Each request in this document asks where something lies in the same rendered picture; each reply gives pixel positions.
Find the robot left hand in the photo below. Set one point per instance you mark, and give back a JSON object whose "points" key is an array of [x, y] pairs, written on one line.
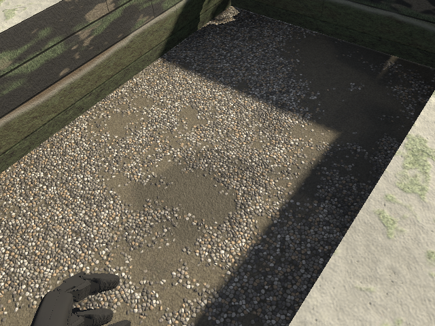
{"points": [[56, 307]]}

